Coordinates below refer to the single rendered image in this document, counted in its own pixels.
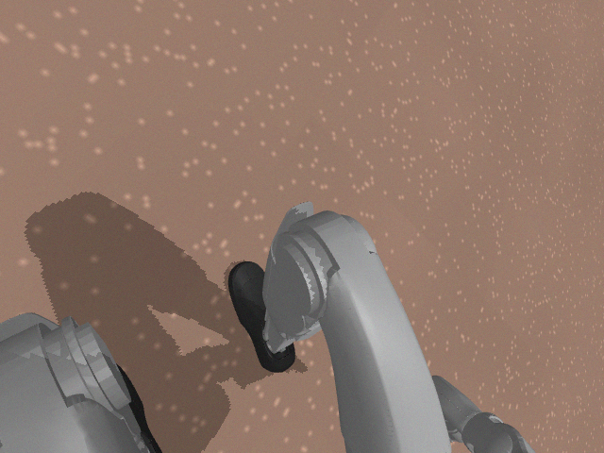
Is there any right robot foot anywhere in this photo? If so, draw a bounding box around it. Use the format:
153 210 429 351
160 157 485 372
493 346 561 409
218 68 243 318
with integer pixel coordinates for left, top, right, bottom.
228 261 295 373

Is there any right robot arm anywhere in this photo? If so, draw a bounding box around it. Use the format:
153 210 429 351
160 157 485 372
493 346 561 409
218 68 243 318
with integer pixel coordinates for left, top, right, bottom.
461 412 536 453

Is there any left robot foot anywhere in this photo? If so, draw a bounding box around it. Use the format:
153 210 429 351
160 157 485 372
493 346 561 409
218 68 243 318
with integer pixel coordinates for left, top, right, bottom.
116 363 162 453

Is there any right robot hand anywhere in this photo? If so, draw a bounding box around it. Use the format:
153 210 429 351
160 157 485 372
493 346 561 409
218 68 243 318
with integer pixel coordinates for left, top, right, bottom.
432 376 482 443

